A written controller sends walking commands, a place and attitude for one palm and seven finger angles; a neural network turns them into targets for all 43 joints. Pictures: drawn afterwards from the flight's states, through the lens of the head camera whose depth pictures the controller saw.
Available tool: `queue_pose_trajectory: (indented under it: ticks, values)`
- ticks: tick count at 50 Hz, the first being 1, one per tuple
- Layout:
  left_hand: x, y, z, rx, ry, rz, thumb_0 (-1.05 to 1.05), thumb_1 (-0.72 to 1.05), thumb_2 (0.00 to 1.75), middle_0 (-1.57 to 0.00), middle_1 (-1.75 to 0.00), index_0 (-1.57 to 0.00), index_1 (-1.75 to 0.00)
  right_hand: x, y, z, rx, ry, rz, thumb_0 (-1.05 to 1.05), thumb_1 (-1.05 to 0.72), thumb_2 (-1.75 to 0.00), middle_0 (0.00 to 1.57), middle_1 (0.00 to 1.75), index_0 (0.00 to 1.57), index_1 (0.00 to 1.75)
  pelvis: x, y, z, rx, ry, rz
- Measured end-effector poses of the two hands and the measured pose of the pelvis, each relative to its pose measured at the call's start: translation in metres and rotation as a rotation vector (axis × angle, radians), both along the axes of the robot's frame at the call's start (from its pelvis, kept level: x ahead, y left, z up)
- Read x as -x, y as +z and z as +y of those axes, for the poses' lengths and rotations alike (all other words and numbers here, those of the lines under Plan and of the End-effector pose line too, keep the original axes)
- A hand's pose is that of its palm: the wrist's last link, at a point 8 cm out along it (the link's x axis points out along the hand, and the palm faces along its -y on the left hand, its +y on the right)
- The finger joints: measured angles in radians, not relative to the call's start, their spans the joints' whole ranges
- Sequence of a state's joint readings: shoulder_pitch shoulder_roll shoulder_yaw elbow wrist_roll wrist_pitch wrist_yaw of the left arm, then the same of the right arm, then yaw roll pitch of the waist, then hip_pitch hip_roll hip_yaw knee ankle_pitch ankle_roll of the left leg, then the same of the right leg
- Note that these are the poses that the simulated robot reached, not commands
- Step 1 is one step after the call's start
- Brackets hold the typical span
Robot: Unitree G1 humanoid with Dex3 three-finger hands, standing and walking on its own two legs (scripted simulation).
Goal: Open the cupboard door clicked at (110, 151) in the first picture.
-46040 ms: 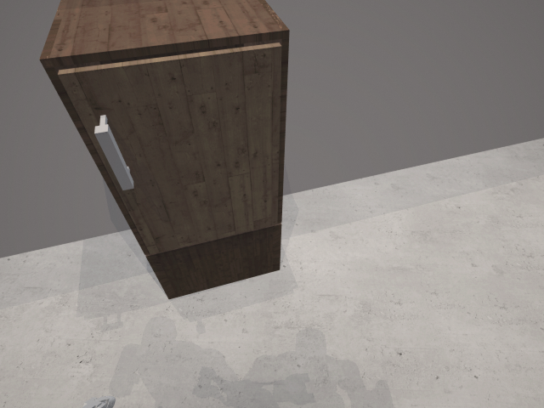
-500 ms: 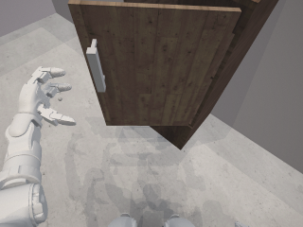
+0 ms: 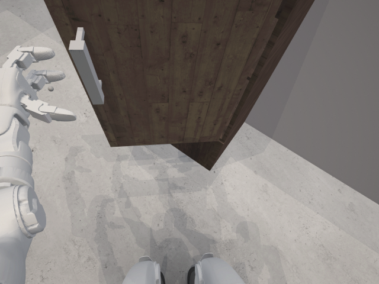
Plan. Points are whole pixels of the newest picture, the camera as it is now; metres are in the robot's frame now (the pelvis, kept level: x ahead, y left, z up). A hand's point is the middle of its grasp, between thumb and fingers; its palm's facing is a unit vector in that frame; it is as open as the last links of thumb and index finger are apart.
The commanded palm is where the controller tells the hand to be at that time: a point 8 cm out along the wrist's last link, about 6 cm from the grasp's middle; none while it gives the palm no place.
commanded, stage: move the hooked fingers beside the handle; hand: left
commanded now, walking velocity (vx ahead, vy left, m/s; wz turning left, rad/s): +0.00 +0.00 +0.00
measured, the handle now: (90, 69) +0.55 +0.18 +0.07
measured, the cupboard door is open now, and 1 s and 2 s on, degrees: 42 42 42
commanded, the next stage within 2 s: slide the fingers in behind the handle in 0.80 s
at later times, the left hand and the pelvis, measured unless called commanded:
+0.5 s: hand (45, 92) +0.48 +0.25 +0.08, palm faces +0.04 -1.00 -0.01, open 14.0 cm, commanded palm +0.46 +0.28 +0.07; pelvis +0.01 +0.00 +0.01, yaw +0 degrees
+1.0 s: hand (54, 89) +0.49 +0.23 +0.08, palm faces +0.02 -1.00 -0.01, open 14.0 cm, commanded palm +0.47 +0.27 +0.07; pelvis +0.00 +0.00 +0.00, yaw +0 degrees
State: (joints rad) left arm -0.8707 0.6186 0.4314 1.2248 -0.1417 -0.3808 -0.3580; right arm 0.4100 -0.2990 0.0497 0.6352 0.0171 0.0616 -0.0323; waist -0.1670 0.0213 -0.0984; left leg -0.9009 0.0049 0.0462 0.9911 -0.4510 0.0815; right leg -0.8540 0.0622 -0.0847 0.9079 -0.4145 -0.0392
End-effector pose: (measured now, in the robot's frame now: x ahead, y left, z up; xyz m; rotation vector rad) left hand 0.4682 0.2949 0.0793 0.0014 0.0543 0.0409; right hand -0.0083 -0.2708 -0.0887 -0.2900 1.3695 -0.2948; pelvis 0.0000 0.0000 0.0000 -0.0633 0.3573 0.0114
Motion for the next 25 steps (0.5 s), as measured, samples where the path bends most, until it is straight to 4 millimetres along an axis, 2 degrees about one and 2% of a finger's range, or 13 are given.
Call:
queue_pose_trajectory:
  ticks: [5,9,15,21,25]
  values:
    - [-0.015,-0.001,-0.004,-0.004,0.004,-0.015,-0.01,-0.5,0.3,-0.3,-1.2,-0.3,-1.2,0.004,0.0,-0.001,0.005,-0.011,0.022,0.01,-0.9,-0.9,0.2,0.29,0.2,0.3,-0.002,-0.002,-0.001,0.002,-0.006,0.025]
    - [-0.017,0.0,-0.006,-0.01,-0.003,-0.024,-0.01,-0.5,0.3,-0.29,-1.2,-0.3,-1.2,0.004,0.001,0.002,-0.009,-0.027,0.026,0.01,-0.9,-0.9,0.2,0.29,0.2,0.3,-0.007,0.0,-0.001,0.001,-0.018,0.029]
    - [-0.008,-0.005,-0.002,-0.007,0.003,0.011,-0.01,-0.5,0.3,-0.3,-1.2,-0.3,-1.2,-0.007,0.003,0.006,-0.03,-0.034,0.005,0.01,-0.9,-0.9,0.2,0.29,0.2,0.3,-0.014,0.004,-0.001,-0.001,-0.025,0.017]
    - [0.006,0.0,0.008,-0.012,0.028,-0.021,-0.01,-0.5,0.3,-0.3,-1.2,-0.3,-1.2,-0.025,0.004,0.007,-0.034,-0.011,-0.036,0.01,-0.9,-0.9,0.2,0.3,0.2,0.3,-0.017,0.006,-0.002,0.001,-0.017,-0.002]
    - [0.01,0.002,0.007,-0.013,0.003,-0.022,-0.01,-0.5,0.3,-0.29,-1.2,-0.3,-1.2,-0.037,0.002,0.005,-0.032,0.018,-0.05,0.01,-0.9,-0.9,0.2,0.3,0.2,0.3,-0.015,0.006,-0.001,0.004,-0.002,-0.009]
